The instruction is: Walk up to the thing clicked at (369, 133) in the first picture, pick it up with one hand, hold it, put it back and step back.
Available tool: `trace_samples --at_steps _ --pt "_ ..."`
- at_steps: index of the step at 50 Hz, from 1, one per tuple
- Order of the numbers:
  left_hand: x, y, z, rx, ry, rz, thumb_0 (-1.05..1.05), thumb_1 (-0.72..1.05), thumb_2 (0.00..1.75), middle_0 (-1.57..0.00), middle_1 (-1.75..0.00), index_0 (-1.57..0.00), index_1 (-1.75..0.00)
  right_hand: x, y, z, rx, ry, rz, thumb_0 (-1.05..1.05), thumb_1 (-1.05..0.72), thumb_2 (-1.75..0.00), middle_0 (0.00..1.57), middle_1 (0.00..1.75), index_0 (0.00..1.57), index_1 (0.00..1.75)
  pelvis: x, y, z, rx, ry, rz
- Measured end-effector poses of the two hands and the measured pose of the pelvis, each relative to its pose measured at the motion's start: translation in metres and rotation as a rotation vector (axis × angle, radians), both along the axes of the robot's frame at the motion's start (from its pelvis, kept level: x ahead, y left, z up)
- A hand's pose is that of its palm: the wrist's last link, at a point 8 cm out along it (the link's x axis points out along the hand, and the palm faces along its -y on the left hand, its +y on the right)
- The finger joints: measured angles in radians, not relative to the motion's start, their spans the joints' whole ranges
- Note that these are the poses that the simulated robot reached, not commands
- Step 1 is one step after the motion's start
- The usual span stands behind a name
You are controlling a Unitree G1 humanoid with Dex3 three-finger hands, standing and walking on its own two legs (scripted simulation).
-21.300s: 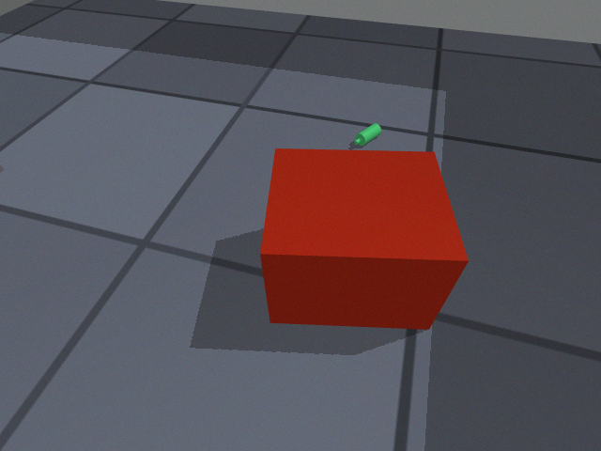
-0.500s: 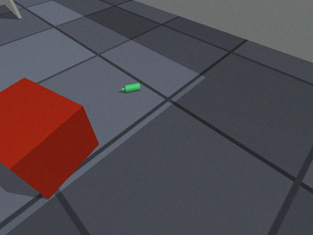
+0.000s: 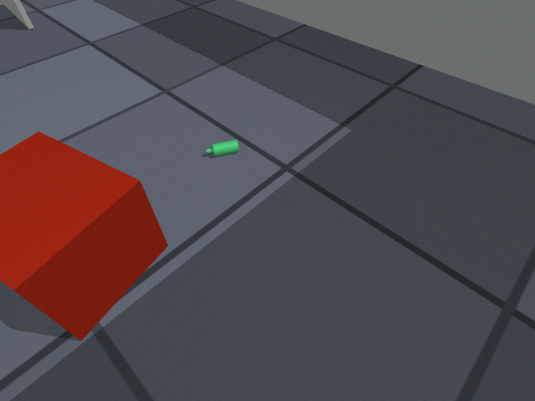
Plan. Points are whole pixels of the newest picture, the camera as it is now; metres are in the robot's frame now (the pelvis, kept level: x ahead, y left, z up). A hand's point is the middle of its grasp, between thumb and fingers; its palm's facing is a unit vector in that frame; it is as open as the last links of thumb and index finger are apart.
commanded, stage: stand
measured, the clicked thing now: (222, 148) +1.50 +0.27 -0.75
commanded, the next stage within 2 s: none
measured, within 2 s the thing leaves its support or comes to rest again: neither
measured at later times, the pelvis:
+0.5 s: pelvis +0.00 +0.00 +0.00, yaw -1 degrees
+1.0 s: pelvis +0.00 +0.00 +0.00, yaw +0 degrees
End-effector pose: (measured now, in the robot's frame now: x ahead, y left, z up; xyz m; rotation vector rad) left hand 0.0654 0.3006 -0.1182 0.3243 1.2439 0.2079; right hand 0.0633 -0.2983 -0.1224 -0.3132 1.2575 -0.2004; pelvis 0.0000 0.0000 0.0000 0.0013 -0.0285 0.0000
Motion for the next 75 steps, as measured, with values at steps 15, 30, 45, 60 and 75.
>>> trace_samples --at_steps 15,30,45,60,75 --pt "0.007 0.0 0.002 0.006 -0.019 -0.007 0.0 0.91 0.9 -0.2 -0.3 -0.2 -0.29 0.008 0.001 0.001 0.001 -0.03 0.003 0.01 -0.91 -0.9 0.2 0.3 0.21 0.3 0.001 0.0 0.0 0.001 -0.006 -0.006" --pt "0.002 -0.001 0.003 0.01 -0.016 -0.011 0.0 0.91 0.9 -0.2 -0.3 -0.2 -0.3 -0.004 -0.001 -0.001 0.006 -0.012 -0.007 0.01 -0.91 -0.9 0.2 0.3 0.21 0.3 -0.003 -0.002 0.0 0.0 -0.008 -0.008" --pt "0.0 -0.002 0.001 0.003 0.0 -0.012 0.0 0.91 0.9 -0.2 -0.3 -0.2 -0.3 -0.013 -0.002 -0.001 0.001 0.011 -0.016 0.01 -0.91 -0.9 0.2 0.3 0.2 0.3 -0.002 -0.001 0.0 0.001 -0.003 -0.009" --pt "0.009 -0.001 0.001 0.004 -0.011 -0.019 0.0 0.91 0.9 -0.2 -0.3 -0.2 -0.3 -0.004 0.0 0.0 0.0 -0.002 -0.012 0.01 -0.91 -0.9 0.2 0.3 0.21 0.3 0.002 0.001 0.0 -0.001 0.001 -0.01" --pt "0.011 0.001 0.002 0.007 -0.02 -0.019 0.0 0.91 0.9 -0.2 -0.3 -0.2 -0.3 0.003 0.002 0.001 0.003 -0.027 -0.011 0.01 -0.91 -0.9 0.2 0.3 0.21 0.3 0.002 0.002 0.0 0.001 -0.005 -0.014"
